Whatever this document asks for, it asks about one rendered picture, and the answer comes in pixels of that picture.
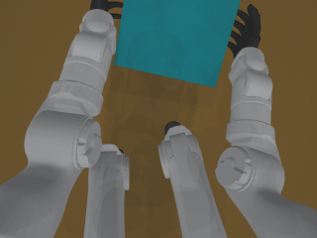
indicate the robot right shin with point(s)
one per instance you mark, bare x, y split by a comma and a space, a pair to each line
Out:
192, 141

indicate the left robot hand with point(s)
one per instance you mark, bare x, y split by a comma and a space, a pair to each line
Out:
105, 5

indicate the right robot upper arm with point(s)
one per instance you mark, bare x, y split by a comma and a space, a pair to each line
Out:
254, 180

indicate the carton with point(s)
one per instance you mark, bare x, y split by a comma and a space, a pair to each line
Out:
181, 39

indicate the right robot hand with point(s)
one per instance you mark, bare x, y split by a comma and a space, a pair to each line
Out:
250, 32

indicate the right robot forearm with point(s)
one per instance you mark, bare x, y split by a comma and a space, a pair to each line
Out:
251, 97

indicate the robot left thigh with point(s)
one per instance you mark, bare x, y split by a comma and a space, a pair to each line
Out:
105, 208

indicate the left robot forearm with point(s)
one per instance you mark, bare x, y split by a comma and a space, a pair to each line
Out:
85, 69

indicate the left robot upper arm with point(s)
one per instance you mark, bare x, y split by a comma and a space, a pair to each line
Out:
59, 145

